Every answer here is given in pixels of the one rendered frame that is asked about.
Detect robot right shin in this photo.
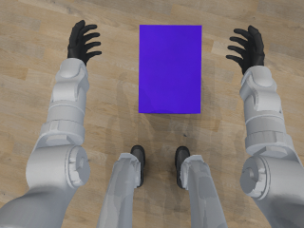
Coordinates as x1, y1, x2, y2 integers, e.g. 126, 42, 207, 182
180, 155, 211, 180

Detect carton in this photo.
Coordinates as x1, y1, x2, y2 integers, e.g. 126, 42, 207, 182
139, 25, 202, 114

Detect left robot forearm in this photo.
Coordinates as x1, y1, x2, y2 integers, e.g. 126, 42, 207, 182
26, 58, 90, 184

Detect left robot hand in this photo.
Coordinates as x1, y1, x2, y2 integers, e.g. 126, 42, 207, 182
67, 20, 102, 66

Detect left robot upper arm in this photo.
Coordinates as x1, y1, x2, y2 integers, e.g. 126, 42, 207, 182
0, 143, 90, 228

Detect right robot forearm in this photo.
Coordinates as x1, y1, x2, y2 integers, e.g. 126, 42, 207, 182
239, 66, 304, 168

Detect right robot upper arm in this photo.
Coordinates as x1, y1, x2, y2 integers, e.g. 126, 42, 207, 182
239, 155, 304, 228

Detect right robot hand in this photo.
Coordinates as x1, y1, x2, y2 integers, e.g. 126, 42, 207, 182
225, 25, 265, 75

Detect robot left foot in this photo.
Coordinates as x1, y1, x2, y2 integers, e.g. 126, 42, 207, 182
130, 144, 145, 188

